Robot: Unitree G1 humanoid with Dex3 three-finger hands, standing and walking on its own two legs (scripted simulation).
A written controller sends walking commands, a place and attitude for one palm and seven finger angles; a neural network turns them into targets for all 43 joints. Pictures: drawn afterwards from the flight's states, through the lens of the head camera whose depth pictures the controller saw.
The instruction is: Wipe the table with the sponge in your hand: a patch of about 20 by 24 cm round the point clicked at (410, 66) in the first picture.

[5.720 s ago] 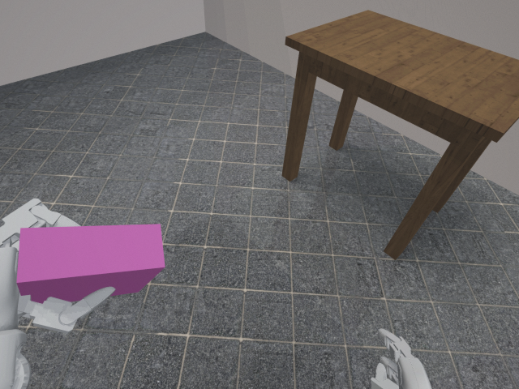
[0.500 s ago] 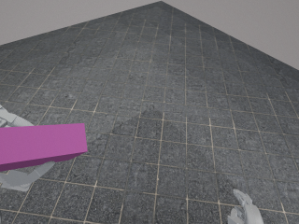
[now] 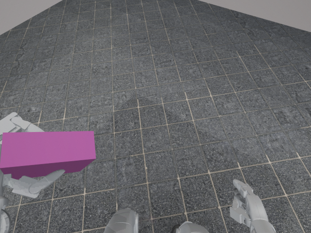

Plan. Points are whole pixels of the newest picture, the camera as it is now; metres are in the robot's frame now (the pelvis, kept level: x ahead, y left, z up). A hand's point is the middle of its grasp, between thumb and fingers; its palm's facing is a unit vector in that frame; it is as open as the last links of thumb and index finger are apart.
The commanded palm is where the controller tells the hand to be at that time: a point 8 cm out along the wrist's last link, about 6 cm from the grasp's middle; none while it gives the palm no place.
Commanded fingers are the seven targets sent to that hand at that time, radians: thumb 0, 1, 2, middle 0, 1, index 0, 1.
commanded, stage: turn to face it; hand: left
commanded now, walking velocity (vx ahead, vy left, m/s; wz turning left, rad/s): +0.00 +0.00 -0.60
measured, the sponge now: (63, 155) +0.24 +0.19 +0.13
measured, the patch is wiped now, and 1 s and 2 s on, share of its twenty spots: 0.00 0.00 0.00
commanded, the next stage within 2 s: none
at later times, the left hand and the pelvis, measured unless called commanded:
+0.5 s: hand (46, 181) +0.19 +0.18 +0.17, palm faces +0.15 -0.89 -0.44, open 9.7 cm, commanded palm +0.15 +0.23 +0.19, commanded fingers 0.00 0.10 1.30 -1.20 -1.60 -1.20 -1.60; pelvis -0.08 +0.00 +0.00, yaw -15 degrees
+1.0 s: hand (149, 218) +0.14 +0.01 +0.19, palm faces -0.23 -0.75 -0.62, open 9.7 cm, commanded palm +0.12 +0.10 +0.19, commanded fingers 0.00 0.10 1.30 -1.20 -1.60 -1.20 -1.60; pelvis -0.17 -0.04 +0.00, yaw -34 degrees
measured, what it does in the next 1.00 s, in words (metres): walks backwards, turning right: left foot, then right foot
